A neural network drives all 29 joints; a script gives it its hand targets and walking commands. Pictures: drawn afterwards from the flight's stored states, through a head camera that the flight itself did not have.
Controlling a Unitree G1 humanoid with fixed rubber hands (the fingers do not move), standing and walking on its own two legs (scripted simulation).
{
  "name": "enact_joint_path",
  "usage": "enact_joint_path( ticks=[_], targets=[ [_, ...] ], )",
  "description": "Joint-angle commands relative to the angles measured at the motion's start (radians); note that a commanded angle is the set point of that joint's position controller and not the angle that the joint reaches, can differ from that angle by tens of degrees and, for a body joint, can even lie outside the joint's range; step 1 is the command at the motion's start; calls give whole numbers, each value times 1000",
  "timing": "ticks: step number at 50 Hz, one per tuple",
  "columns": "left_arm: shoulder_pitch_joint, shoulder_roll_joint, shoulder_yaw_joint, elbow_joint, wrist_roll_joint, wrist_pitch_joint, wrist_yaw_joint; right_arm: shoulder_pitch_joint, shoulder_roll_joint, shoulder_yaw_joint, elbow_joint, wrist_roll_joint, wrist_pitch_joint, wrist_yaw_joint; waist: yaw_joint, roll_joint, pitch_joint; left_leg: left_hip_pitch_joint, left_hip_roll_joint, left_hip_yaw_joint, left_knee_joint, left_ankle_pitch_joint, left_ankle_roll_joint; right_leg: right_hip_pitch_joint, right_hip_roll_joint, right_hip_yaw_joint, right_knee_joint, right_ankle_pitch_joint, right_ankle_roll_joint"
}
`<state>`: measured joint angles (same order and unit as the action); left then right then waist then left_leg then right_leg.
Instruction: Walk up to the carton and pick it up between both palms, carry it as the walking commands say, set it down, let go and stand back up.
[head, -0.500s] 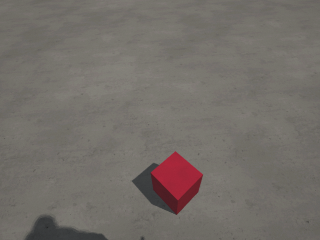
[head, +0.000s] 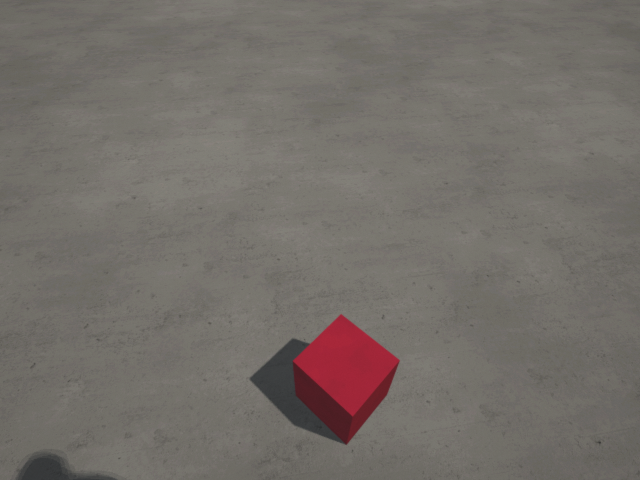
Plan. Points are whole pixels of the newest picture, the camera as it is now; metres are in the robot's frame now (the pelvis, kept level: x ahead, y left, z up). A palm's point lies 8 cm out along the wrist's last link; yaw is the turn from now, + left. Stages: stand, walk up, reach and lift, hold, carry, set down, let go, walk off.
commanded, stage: walk up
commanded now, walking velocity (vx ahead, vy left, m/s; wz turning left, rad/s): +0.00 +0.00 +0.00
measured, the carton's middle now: (343, 379) +0.52 -0.08 -0.65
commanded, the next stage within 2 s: none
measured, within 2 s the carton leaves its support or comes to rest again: neither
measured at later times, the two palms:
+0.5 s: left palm out of the picture +0.02 +0.25 -0.15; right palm out of the picture +0.01 -0.27 -0.14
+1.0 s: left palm out of the picture +0.09 +0.26 -0.09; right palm out of the picture +0.06 -0.29 -0.13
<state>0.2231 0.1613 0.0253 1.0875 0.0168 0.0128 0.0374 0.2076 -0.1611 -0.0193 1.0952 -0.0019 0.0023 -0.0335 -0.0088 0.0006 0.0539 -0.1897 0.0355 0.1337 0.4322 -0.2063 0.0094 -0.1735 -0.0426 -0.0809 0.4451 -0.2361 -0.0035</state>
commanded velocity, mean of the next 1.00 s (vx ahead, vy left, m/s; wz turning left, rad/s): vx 0.06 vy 0.10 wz -0.35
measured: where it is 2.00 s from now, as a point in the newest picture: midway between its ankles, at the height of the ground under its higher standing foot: outside the picture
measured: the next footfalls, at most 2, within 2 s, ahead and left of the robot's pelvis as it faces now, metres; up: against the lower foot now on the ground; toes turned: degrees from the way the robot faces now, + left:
left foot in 1.18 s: +0.24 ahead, +0.14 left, +0.00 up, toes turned -23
right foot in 1.46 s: +0.15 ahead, +0.00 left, +0.00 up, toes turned -42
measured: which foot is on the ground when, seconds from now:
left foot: down 0.00-0.70, up 0.72-1.00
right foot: down 0.00-1.00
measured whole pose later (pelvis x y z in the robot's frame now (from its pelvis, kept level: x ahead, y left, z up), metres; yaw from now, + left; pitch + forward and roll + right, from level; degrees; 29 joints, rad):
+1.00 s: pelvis +0.04 -0.01 +0.01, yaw -23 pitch +1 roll +4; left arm 0.43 0.22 0.07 0.94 0.03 0.00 0.04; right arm 0.15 -0.28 -0.06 0.83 -0.04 0.08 0.05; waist 0.08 0.02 0.07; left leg -0.56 0.06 0.02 0.96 -0.22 -0.08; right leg -0.21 -0.09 0.10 0.41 -0.23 0.04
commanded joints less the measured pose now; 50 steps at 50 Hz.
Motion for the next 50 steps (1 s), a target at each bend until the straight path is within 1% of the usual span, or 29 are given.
enact_joint_path(
  ticks=[1, 5, 15, 16, 17, 19, 21, 22, 23, 24, 25, 26, 27, 28, 29, 31, 32, 33, 34, 35, 36, 37, 38, 39, 40, 42, 44, 45, 50],
  targets=[
    [50, 79, 4, 1, -3, -18, -1, 62, -78, -11, -3, -1, 4, 3, -1, -106, 2, 53, 76, -103, -97, 59, -7, -48, -132, 138, -209, 74, -31],
    [72, 60, -2, 16, -10, -23, 1, 79, -80, -12, 19, -6, -5, 6, 5, -47, 10, 60, 100, -124, -144, 86, -12, -20, -90, 91, -210, 60, -8],
    [109, 56, -4, 20, -8, -27, 2, 130, -57, -9, 42, -17, -6, 1, 2, -14, 40, 40, 87, -101, -136, 44, -20, -41, -92, 119, -236, -34, -14],
    [86, 188, 48, 18, -19, -27, 0, 76, -121, -15, -32, 14, -7, -12, -7, -38, 51, -8, 136, -81, -24, 48, -41, -83, -107, 151, -157, -45, -9],
    [68, 216, 65, -26, -14, -20, -10, 39, -180, -51, -69, 14, 1, -30, 6, -56, 61, -7, 146, -44, 44, -42, -44, -180, -127, 266, -116, -59, -35],
    [59, 211, 77, -62, -12, -11, -16, 95, -114, -44, -91, -9, 9, -37, 15, -84, 37, -88, 115, -50, 122, -90, -56, -197, -173, 366, -119, -148, -78],
    [38, 191, 73, -91, -12, -7, -19, 82, -101, -39, -126, -17, 7, -32, 11, -61, 19, -57, 125, -82, 126, -115, -46, -289, -159, 399, -84, -194, -86],
    [22, 175, 83, -122, -7, 2, -18, 96, -128, -48, -137, -19, 1, -28, 3, -57, 12, -36, 120, -62, 110, -74, -42, -316, -130, 369, -61, -104, -88],
    [5, 162, 79, -136, -5, 4, -18, 105, -144, -51, -147, -20, -1, -27, -9, -16, -20, 14, 147, -88, 82, -51, -24, -351, -106, 340, -4, -57, -79],
    [-19, 139, 72, -156, -3, 3, -19, 123, -166, -55, -155, -21, -1, -27, -28, 59, -52, 82, 207, -140, 23, -30, 6, -408, -57, 271, 92, -39, -60],
    [-43, 101, 60, -177, -1, 3, -20, 154, -196, -60, -160, -23, 0, -29, -54, 170, -83, 165, 309, -214, -68, 12, 59, -479, 18, 140, 247, -62, -25],
    [-35, 79, 53, -195, 8, 5, -21, 152, -221, -63, -174, -28, 0, -32, -57, 279, -113, 160, 445, -304, -129, 168, 140, -481, 59, 37, 477, -249, 18],
    [-27, 99, 65, -195, 20, 12, -20, 126, -220, -57, -183, -26, -4, -32, -43, 187, -110, 121, 480, -288, -113, 313, 176, -473, 8, 70, 641, -332, 39],
    [-18, 105, 71, -195, 20, 20, -26, 91, -211, -53, -194, -21, -4, -32, -24, 127, -100, 78, 455, -236, -111, 321, 173, -441, -17, 92, 679, -313, 43],
    [2, 108, 75, -194, 15, 26, -38, 34, -213, -53, -207, -16, -3, -31, 7, 131, -83, 37, 413, -158, -110, 296, 148, -397, -35, 100, 656, -276, 43],
    [0, 126, 75, -206, 7, 38, -56, -8, -228, -55, -224, -21, 4, -20, 21, 178, -47, -6, 338, -38, -98, 239, 100, -320, -41, 74, 522, -228, 32],
    [-3, 139, 79, -186, 12, 39, -53, -2, -224, -64, -203, -37, 18, -4, 17, 220, -36, -40, 260, 42, -85, 48, 87, -257, -28, 39, 404, -221, 12],
    [165, 149, 78, -129, 13, 41, -37, 13, -245, -74, -200, -68, 39, 19, 48, 290, -75, -122, 208, 73, -44, -324, 78, -97, -30, -21, 288, -263, -4],
    [264, 167, 87, -95, 14, 38, -29, -5, -252, -79, -201, -72, 55, 25, 100, 169, -79, -255, 169, 111, 76, -485, 52, 78, -4, -70, 188, -183, -3],
    [328, 249, 109, -90, 22, 29, -15, -29, -211, -62, -224, -62, 59, 30, 163, -125, -30, -416, 94, 151, 307, -556, 22, 151, -70, 40, 55, -222, -20],
    [397, 342, 129, -103, 41, 20, -3, -94, -150, -27, -303, -61, 54, 39, 213, -350, 56, -636, 49, 77, 625, -523, -28, 130, -282, 396, -83, -333, -59],
    [291, 387, 115, -147, 26, 13, 7, -66, -94, -12, -347, -61, 40, 45, 124, -423, 38, -652, 15, -81, 750, -360, -43, -29, -467, 880, -359, -465, -163],
    [189, 346, 115, -166, 29, 16, 12, -69, -146, -26, -328, -56, 33, 44, 78, -289, 83, -600, 49, -145, 777, -227, -49, -95, -442, 844, -369, -471, -171],
    [116, 301, 103, -185, 24, 13, 12, -72, -185, -38, -318, -51, 31, 46, 59, -206, 100, -559, 70, -159, 761, -124, -60, -109, -379, 695, -309, -388, -140],
    [86, 262, 94, -187, 11, 6, 10, -52, -195, -44, -304, -48, 31, 51, 46, -173, 79, -512, 83, -166, 729, -68, -75, -88, -314, 571, -265, -262, -113],
    [101, 231, 80, -185, 2, -15, 6, -4, -178, -48, -286, -42, 41, 65, 32, -173, 27, -457, 70, -148, 692, 10, -85, -24, -238, 410, -204, 72, -82],
    [168, 239, 82, -178, 5, -28, 4, 8, -168, -50, -280, -39, 53, 71, 44, -156, -9, -441, 51, -135, 661, 10, -84, 30, -223, 357, -155, 309, -86],
    [194, 248, 85, -179, 8, -29, 5, -4, -163, -50, -285, -40, 58, 73, 53, -152, -14, -443, 44, -131, 640, 3, -83, 45, -223, 351, -147, 344, -90],
    [249, 288, 100, -196, 23, -17, 13, -109, -135, -39, -345, -40, 71, 85, 92, -206, -4, -431, 34, -113, 459, -17, -94, 54, -245, 383, -166, 260, -115]
  ],
)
